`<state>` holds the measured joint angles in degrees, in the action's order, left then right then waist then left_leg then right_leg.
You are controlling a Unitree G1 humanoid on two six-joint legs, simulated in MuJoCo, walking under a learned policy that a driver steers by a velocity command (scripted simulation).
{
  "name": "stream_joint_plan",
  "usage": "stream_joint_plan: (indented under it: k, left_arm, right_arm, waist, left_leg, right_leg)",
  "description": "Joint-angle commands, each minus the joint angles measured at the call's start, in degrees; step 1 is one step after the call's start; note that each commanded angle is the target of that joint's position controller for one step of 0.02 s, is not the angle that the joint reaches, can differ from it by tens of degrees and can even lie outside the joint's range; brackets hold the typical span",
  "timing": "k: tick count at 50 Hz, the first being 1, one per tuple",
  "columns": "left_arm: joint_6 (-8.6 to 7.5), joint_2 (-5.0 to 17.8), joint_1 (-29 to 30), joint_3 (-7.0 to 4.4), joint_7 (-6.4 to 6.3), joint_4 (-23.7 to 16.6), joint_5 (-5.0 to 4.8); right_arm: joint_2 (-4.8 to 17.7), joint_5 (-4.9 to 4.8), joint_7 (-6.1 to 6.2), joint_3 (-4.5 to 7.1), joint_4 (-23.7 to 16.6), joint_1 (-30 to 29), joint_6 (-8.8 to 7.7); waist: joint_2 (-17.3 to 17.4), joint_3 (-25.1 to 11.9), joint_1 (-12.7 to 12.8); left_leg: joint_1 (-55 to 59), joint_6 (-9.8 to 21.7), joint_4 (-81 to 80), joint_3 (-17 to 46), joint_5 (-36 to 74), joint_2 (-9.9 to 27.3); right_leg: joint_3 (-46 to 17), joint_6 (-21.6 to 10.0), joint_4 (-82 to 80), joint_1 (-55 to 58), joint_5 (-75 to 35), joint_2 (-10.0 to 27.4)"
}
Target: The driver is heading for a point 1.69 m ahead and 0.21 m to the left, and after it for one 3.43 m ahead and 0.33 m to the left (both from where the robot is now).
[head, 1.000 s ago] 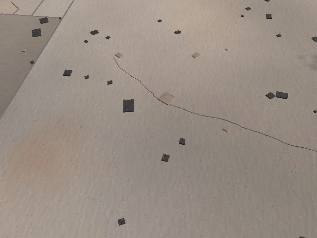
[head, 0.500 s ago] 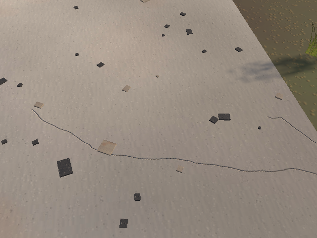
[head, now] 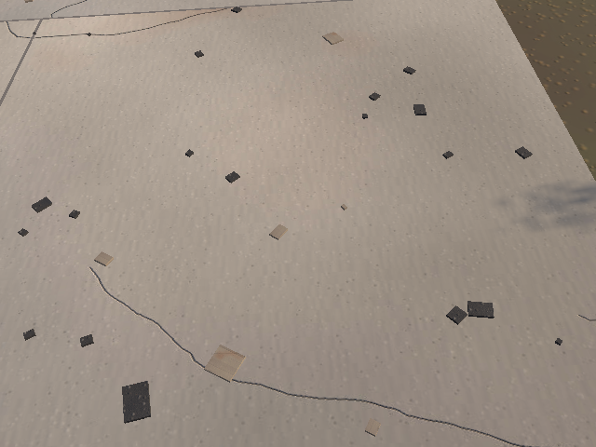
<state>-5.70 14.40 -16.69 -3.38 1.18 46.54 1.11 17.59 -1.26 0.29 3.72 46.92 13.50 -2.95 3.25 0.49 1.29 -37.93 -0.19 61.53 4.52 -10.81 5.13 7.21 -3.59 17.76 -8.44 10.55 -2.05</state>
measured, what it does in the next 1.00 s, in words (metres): walks ahead, turning left: left foot, then right foot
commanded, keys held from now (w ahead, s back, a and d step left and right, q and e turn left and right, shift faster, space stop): q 0.46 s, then no key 0.54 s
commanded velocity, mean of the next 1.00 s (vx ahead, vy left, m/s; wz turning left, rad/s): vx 0.09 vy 0.00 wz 0.35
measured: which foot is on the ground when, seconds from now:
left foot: up 0.00-0.24, down 0.26-0.70, up 0.72-0.90, down 0.92-1.00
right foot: down 0.00-0.24, up 0.26-0.68, down 0.70-1.00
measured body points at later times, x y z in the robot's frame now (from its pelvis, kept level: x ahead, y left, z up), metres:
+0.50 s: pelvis +0.15 +0.03 -0.01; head +0.20 +0.06 +0.43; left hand +0.24 +0.33 -0.12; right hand +0.37 -0.21 -0.10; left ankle +0.22 +0.12 -0.75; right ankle +0.22 -0.14 -0.69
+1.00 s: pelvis +0.20 -0.01 -0.01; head +0.21 -0.01 +0.44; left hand +0.24 +0.27 -0.12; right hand +0.43 -0.20 -0.12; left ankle +0.14 +0.12 -0.75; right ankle +0.24 -0.12 -0.75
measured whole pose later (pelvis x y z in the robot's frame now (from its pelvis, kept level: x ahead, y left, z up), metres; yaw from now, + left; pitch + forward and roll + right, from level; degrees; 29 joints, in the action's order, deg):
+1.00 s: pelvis +0.20 -0.01 -0.01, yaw +21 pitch +0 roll +0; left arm -1.7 12.7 -10.0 -1.3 0.3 42.8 0.8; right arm 14.6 0.8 0.5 3.1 38.6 10.9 2.2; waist 0.6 0.9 0.3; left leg -14.4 -1.7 31.1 4.3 -16.6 -0.2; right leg -0.5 0.2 32.3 -15.5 16.8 0.2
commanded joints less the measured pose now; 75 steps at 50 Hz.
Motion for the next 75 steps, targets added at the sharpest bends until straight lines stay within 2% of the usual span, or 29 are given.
stream_joint_plan:
  k: [1, 4, 7, 10, 12, 13, 14, 15, 16, 17, 19, 21, 24, 31, 33, 34, 35, 36, 37, 38, 41, 44, 47, 48, 50, 64, 67, 70, 75]
  left_arm:
    - [-0.98, 7.4, 6.3, -1.62, -1.31, -3.7, 0.19]
    - [0.11, 8.9, 4.6, -1.86, -2.66, -2.9, -0.39]
    - [1.77, 10.6, 3.1, -2.44, -3.27, -2.1, -1.30]
    - [3.57, 12.0, 4.6, -3.12, -4.00, -2.7, -2.43]
    - [4.42, 11.1, 5.0, -2.87, -4.34, -3.3, -2.67]
    - [3.92, 9.1, 2.2, -1.97, -3.94, -4.3, -0.87]
    - [3.23, 4.1, -3.5, -0.25, -2.86, -6.0, 1.39]
    - [2.72, 8.5, -1.3, -0.91, -1.76, -5.2, -0.16]
    - [2.94, 9.8, 3.2, -1.28, -1.52, -6.6, -1.90]
    - [3.42, 9.2, 5.1, -1.28, -2.07, -6.5, -1.43]
    - [4.93, 9.2, 5.7, -1.69, -3.00, -6.7, -0.61]
    - [5.45, 7.3, 4.2, -1.32, -3.27, -6.5, -0.47]
    - [5.63, 6.4, 4.7, -0.89, -3.81, -6.2, -0.57]
    - [5.16, 6.6, 7.3, -0.89, -2.90, -7.4, -1.07]
    - [4.43, 5.5, 5.0, -0.83, -2.15, -6.8, -0.96]
    - [4.17, 5.8, 4.3, -0.92, -1.80, -6.7, -0.42]
    - [3.97, 9.2, 3.7, -1.42, -1.81, -7.4, 0.96]
    - [4.22, 12.3, 6.4, -1.99, -1.92, -7.1, 1.67]
    - [4.03, 9.1, 8.4, -1.31, -1.95, -8.2, 1.92]
    - [3.77, 8.0, 9.5, -1.02, -2.09, -8.5, 1.34]
    - [3.59, 7.9, 9.9, -0.83, -2.45, -8.0, -0.46]
    - [4.27, 6.6, 8.1, -0.37, -2.02, -7.2, -0.97]
    - [3.17, 6.0, 3.7, 0.01, -0.90, -6.9, -0.05]
    - [2.98, 6.0, 3.7, 0.01, -0.71, -6.8, -0.16]
    - [3.25, 5.6, 7.6, 0.16, -0.77, -7.1, -0.34]
    - [4.18, 4.0, 7.4, 0.31, -1.67, -4.8, -0.49]
    - [4.57, 5.2, 5.4, -0.24, -2.08, -3.3, -1.10]
    - [3.33, 5.7, 3.1, -0.46, -2.37, -3.0, -1.92]
    - [2.06, 8.8, 0.5, -1.20, -1.66, -1.9, -2.36]
  right_arm:
    - [1.3, 0.66, -0.20, 0.47, -3.3, 2.5, -0.04]
    - [-0.8, 1.09, -1.72, -0.40, -6.2, -4.4, -0.07]
    - [0.4, 1.02, -3.18, 0.00, -9.1, -6.9, 0.33]
    - [3.0, 1.30, -4.21, 1.17, -10.9, -5.1, 0.53]
    - [6.6, 1.32, -3.64, 3.10, -9.1, 4.2, 0.06]
    - [12.3, 1.64, -2.11, 4.62, -9.6, 7.5, 0.19]
    - [16.6, 2.68, -1.50, 4.75, -11.5, 5.2, 0.33]
    - [12.3, 2.28, -1.75, 3.86, -12.8, 5.6, 0.68]
    - [10.0, 1.68, -1.76, 3.26, -13.8, 1.4, 0.82]
    - [7.8, 0.54, -1.46, 2.74, -13.9, -1.3, 1.32]
    - [6.4, 0.66, -0.81, 2.19, -14.8, -4.6, 2.30]
    - [7.6, 1.74, -0.39, 2.71, -15.4, -5.4, 2.65]
    - [8.6, 1.47, 0.80, 3.17, -15.5, -4.6, 3.08]
    - [6.7, 2.09, 0.89, 2.07, -15.4, -4.4, 4.27]
    - [5.5, 1.71, 0.80, 1.33, -15.2, -5.0, 4.57]
    - [4.3, 1.55, 0.81, 0.88, -14.5, -3.1, 4.54]
    - [2.3, 2.03, 0.78, 0.26, -14.2, -1.0, 4.23]
    - [1.7, 1.88, 0.47, 0.32, -15.3, 0.4, 3.60]
    - [4.8, 2.37, 0.55, 1.03, -15.5, -2.5, 3.01]
    - [6.1, 1.95, 0.52, 1.66, -15.4, -4.4, 2.94]
    - [2.2, 2.11, 0.51, 0.94, -14.1, -4.4, 3.92]
    - [-0.4, 1.48, 0.29, 0.17, -12.6, -3.2, 3.95]
    - [4.4, 2.02, 0.74, 0.94, -13.5, -4.0, 4.42]
    - [4.4, 1.83, 0.55, 1.33, -12.2, -3.2, 4.50]
    - [1.6, 2.36, 0.24, 0.66, -11.9, -3.0, 4.26]
    - [0.6, 2.11, 1.45, 0.19, -9.7, -1.4, 2.93]
    - [1.2, 1.62, 1.79, 0.54, -8.5, 1.1, 3.19]
    - [0.1, 0.69, 1.71, 0.27, -8.9, 1.6, 1.23]
    - [-2.1, -0.29, 0.23, 0.09, -9.4, 0.3, -2.46]
  waist:
    - [-7.2, 0.6, -3.4]
    - [-6.6, 0.5, -0.4]
    - [-6.7, -0.5, 0.5]
    - [-7.8, -2.2, -1.3]
    - [-5.0, -7.1, -5.9]
    - [3.8, -12.1, -6.4]
    - [13.2, -18.8, -0.6]
    - [5.2, -26.3, -4.7]
    - [2.1, -19.6, -4.3]
    - [-2.9, -13.4, -2.9]
    - [-1.7, -8.0, -0.1]
    - [1.3, -7.9, 0.8]
    - [2.4, -10.2, 0.0]
    - [6.2, -8.3, -2.6]
    - [6.0, -7.7, -0.9]
    - [4.7, -7.0, -0.7]
    - [-2.0, -6.6, -1.9]
    - [-15.7, -3.8, -5.8]
    - [-16.7, -3.6, -3.3]
    - [-14.6, -3.1, -2.7]
    - [-12.8, -3.0, -2.2]
    - [-12.5, -4.0, -2.4]
    - [-6.0, -5.7, 0.6]
    - [-1.9, -6.0, 0.5]
    - [-3.2, -4.0, -1.2]
    - [-2.7, -0.8, -1.0]
    - [-3.8, 0.9, -1.1]
    - [-5.4, 5.9, -0.5]
    - [-12.8, 5.6, -0.7]
  left_leg:
    - [1.6, -1.0, -7.8, -0.3, 8.9, 0.5]
    - [4.9, -0.5, -19.4, -4.4, 16.6, -0.7]
    - [3.9, 0.8, -24.0, -5.4, 13.0, -1.2]
    - [6.8, 3.5, -26.2, -7.8, 3.9, -3.8]
    - [19.9, 6.7, -34.9, -9.0, 10.7, -7.9]
    - [34.5, 11.0, -34.4, 4.4, 37.2, 1.4]
    - [50.3, 24.3, -32.3, 29.1, 57.6, 15.9]
    - [50.7, 25.7, -35.8, 30.5, 46.6, 16.0]
    - [45.1, 22.8, -37.5, 24.3, 37.1, 13.3]
    - [38.0, 19.1, -39.1, 19.6, 28.1, 10.0]
    - [25.1, 16.0, -42.3, 15.8, 19.1, 5.9]
    - [20.9, 15.5, -43.1, 14.1, 19.5, 3.7]
    - [21.5, 14.8, -42.4, 14.2, 15.0, 3.3]
    - [20.0, 12.6, -41.5, 17.7, -1.7, 3.3]
    - [19.3, 10.7, -39.1, 17.6, -1.6, 2.3]
    - [17.9, 8.4, -37.5, 16.3, -3.2, 0.5]
    - [14.3, 4.7, -30.8, 12.4, -8.5, -3.5]
    - [11.0, 1.7, -26.1, 2.9, -14.9, -10.3]
    - [13.9, -0.2, -21.0, 2.3, -16.9, -8.1]
    - [14.9, -0.7, -18.8, 2.0, -15.0, -7.2]
    - [16.3, -2.5, -19.5, 0.7, -13.2, -5.5]
    - [23.3, -2.4, -33.4, -2.4, -2.8, -6.1]
    - [31.0, 0.2, -32.9, 2.5, 15.0, -1.5]
    - [28.0, 1.6, -31.4, 1.7, 8.8, -2.7]
    - [25.5, 1.1, -33.4, 2.1, 5.1, -3.0]
    - [23.3, 0.3, -34.0, 2.1, 1.3, -3.5]
    - [20.2, 1.9, -33.4, 0.2, -21.0, -5.8]
    - [14.1, 3.6, -31.2, 0.3, -27.9, -5.2]
    - [15.0, 4.5, -22.7, -5.2, -14.4, -6.3]
  right_leg:
    - [-2.2, -6.5, -7.0, -2.5, -34.0, 14.1]
    - [1.7, -5.6, -5.5, -0.8, -34.7, 13.7]
    - [1.5, -5.6, -1.6, 6.0, -35.8, 16.6]
    - [1.5, -4.2, 7.0, 9.5, -43.7, 17.9]
    - [3.7, -0.8, 23.8, 7.1, -42.4, 13.5]
    - [4.1, 3.2, 40.2, -5.5, -20.6, 9.0]
    - [-1.9, 7.2, 59.9, -25.6, 30.7, -2.8]
    - [-13.8, 6.4, 64.5, -27.4, 29.0, -0.9]
    - [-13.7, 5.7, 63.1, -30.6, 24.0, 1.0]
    - [-12.9, 5.7, 58.6, -31.4, 19.8, 3.1]
    - [-12.3, 6.1, 50.8, -25.9, 15.3, 4.3]
    - [-11.0, 6.9, 44.7, -22.2, 13.3, 2.8]
    - [-11.5, 8.2, 37.5, -20.8, 10.4, 2.3]
    - [-10.2, 6.9, 25.1, -14.7, 8.8, 2.8]
    - [-8.4, 5.1, 14.1, -8.5, 3.7, 2.2]
    - [-9.0, 3.7, 8.2, -4.4, -0.1, 3.1]
    - [-17.3, 0.7, 3.9, -1.1, -3.4, 11.5]
    - [-26.4, -5.8, 1.2, -4.7, -8.4, 18.5]
    - [-29.9, -9.5, -1.0, -9.2, -7.0, 21.4]
    - [-28.0, -8.9, -0.4, -8.8, -5.9, 19.5]
    - [-21.9, -6.2, 2.9, -5.4, -13.2, 15.5]
    - [-16.9, -3.9, 6.7, -3.4, -18.0, 11.3]
    - [-15.0, 0.6, 8.7, -6.9, -8.2, 7.7]
    - [-11.8, 1.9, 8.5, -5.4, -4.5, 5.5]
    - [-10.6, 2.4, 10.0, -5.5, -2.0, 5.2]
    - [-9.9, 2.9, 9.9, -6.1, 1.2, 4.3]
    - [-9.5, 1.1, 9.4, -8.7, 22.7, 2.8]
    - [-15.2, -2.6, 6.9, -11.2, 33.7, 6.0]
    - [-32.5, -9.4, -2.9, -9.6, 35.0, 16.9]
